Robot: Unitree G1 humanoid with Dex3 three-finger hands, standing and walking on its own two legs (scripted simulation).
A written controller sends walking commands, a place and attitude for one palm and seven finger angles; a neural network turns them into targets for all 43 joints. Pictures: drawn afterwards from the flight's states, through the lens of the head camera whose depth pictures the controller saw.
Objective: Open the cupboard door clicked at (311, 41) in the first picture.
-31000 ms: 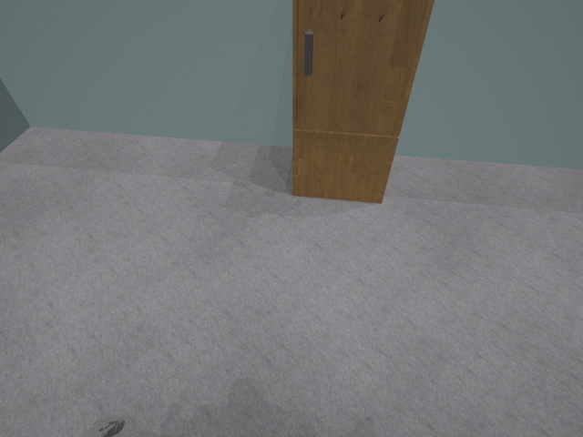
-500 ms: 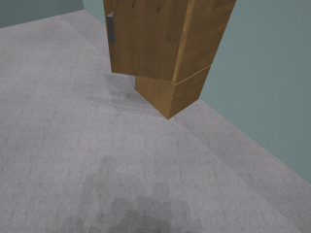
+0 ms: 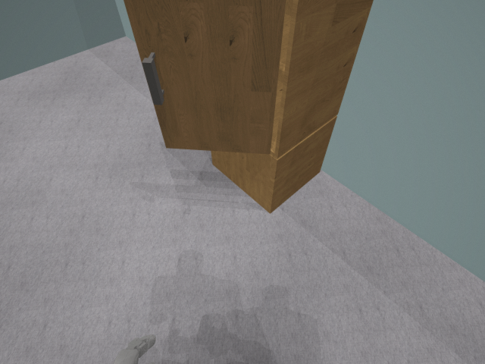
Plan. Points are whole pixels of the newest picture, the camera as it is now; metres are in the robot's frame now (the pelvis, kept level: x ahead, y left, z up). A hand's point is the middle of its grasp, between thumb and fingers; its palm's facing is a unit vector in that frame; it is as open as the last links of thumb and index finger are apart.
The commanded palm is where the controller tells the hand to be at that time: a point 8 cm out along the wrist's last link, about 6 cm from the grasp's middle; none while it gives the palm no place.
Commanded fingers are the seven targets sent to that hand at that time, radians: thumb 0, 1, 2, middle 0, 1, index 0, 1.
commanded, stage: take the last steps up to it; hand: left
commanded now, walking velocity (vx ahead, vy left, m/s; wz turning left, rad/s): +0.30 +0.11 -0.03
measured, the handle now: (155, 78) +0.86 +0.27 -0.02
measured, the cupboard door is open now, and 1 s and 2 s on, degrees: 42 42 42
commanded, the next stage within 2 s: come to a stop and stand still in 0.48 s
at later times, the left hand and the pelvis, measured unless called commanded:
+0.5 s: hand (109, 346) +0.18 +0.27 -0.17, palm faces +0.04 -0.98 -0.17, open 7.3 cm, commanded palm none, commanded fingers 0.00 0.90 0.90 -0.20 -0.30 -0.20 -0.30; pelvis +0.19 +0.09 +0.01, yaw -3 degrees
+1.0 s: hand (130, 253) +0.38 +0.27 -0.17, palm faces -0.03 -0.98 -0.17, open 7.3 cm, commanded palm none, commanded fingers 0.00 0.90 0.90 -0.20 -0.30 -0.20 -0.30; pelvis +0.27 +0.10 +0.00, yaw -2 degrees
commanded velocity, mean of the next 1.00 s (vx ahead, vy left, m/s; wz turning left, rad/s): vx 0.02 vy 0.04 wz -0.02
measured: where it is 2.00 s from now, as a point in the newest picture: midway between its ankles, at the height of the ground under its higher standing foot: outside the picture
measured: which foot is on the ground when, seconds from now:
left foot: up 0.00-0.30, down 0.32-1.00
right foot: down 0.00-0.34, up 0.36-0.66, down 0.68-1.00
